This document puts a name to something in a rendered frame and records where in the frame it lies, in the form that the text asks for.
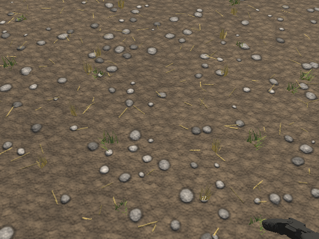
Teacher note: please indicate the right robot hand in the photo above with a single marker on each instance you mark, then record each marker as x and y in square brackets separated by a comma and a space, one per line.
[290, 227]

